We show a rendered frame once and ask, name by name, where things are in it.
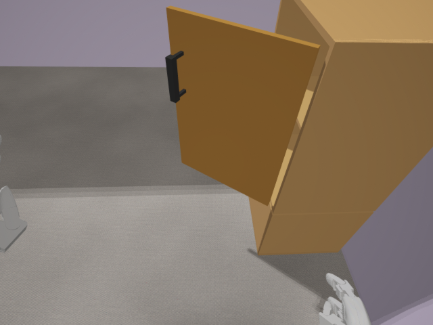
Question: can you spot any robot right hand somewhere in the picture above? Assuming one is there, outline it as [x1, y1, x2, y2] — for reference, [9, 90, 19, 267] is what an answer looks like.
[319, 273, 371, 325]

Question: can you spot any robot left hand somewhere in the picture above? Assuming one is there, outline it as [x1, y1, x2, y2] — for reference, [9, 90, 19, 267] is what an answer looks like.
[0, 135, 28, 253]

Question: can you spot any cupboard door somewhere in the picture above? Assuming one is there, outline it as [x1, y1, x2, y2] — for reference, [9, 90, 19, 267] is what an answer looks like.
[166, 6, 320, 206]

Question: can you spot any handle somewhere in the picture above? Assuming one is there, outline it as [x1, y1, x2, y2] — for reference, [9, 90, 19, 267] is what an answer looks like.
[165, 51, 186, 103]

